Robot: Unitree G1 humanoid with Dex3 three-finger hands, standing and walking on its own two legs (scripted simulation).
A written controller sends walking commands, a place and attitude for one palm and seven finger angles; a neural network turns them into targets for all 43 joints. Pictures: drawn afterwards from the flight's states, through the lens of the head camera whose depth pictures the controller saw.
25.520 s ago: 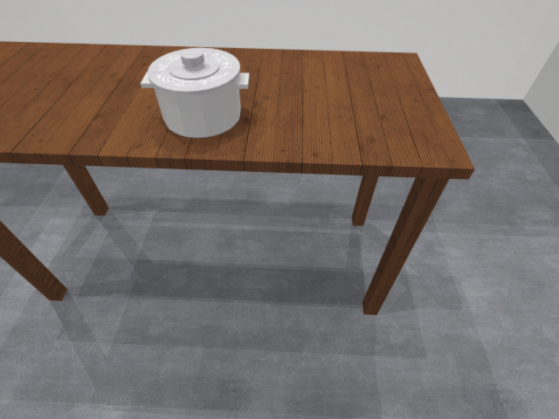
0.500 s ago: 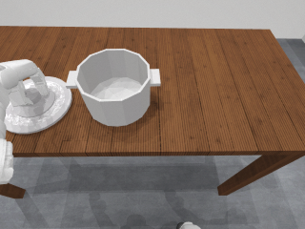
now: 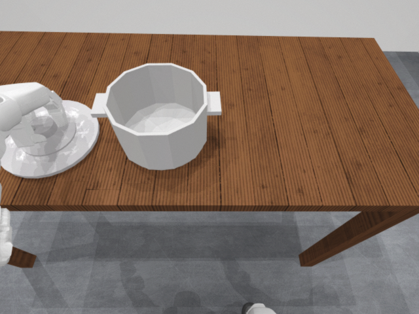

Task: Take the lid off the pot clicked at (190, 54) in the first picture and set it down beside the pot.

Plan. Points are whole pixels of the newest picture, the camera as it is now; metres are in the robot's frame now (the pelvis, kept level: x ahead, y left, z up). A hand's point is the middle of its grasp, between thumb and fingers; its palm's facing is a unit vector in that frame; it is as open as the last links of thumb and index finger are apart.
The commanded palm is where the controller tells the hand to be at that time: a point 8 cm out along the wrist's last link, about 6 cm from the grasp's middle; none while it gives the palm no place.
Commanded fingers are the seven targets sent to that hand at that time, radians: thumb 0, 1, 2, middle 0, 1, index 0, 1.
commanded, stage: open the fingers wide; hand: left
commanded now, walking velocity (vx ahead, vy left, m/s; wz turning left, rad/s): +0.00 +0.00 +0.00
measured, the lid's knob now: (42, 127) +0.46 +0.32 +0.07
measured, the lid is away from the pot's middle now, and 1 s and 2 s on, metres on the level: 0.23 0.23 0.23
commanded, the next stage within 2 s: raise the empty hand in 0.70 s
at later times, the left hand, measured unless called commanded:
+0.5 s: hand (28, 129) +0.44 +0.33 +0.09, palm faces -0.45 -0.07 -0.89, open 10.3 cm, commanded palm +0.45 +0.33 +0.14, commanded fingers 0.00 -0.01 0.64 -0.35 -0.86 -0.35 -0.86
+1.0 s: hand (24, 124) +0.44 +0.33 +0.10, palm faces -0.40 -0.06 -0.91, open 11.0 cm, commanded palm +0.45 +0.33 +0.16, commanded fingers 0.00 -0.01 0.65 -0.35 -0.86 -0.35 -0.86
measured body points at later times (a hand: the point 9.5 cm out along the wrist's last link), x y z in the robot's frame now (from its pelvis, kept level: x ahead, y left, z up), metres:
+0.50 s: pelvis +0.01 +0.00 +0.00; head +0.09 +0.00 +0.44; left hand +0.46 +0.33 +0.14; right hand +0.06 -0.28 -0.12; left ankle -0.04 +0.10 -0.72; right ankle +0.04 -0.18 -0.72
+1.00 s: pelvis +0.02 +0.01 +0.01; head +0.09 +0.01 +0.45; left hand +0.46 +0.33 +0.15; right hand +0.08 -0.26 -0.12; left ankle -0.04 +0.10 -0.72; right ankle +0.04 -0.17 -0.72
